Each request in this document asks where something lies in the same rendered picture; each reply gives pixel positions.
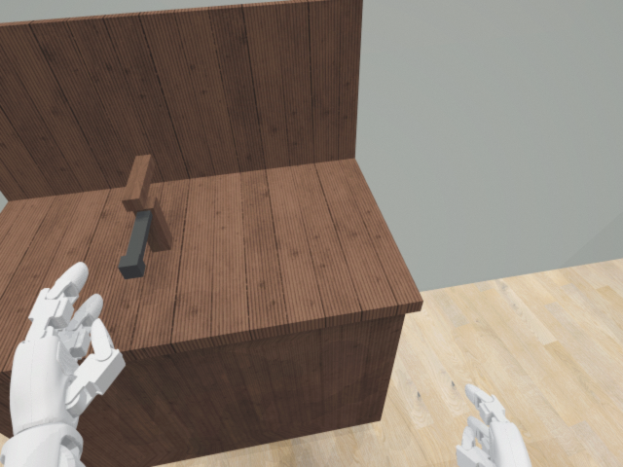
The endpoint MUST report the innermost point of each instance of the counter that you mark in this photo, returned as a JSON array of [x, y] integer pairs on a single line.
[[274, 294]]

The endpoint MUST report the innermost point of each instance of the robot left hand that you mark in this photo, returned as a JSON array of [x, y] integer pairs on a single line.
[[46, 362]]

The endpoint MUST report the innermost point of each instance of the robot left forearm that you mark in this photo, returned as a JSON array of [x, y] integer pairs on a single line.
[[54, 444]]

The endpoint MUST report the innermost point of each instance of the robot right hand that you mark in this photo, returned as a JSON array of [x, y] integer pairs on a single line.
[[502, 442]]

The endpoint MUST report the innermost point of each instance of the tap lever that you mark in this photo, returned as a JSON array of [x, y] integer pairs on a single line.
[[132, 265]]

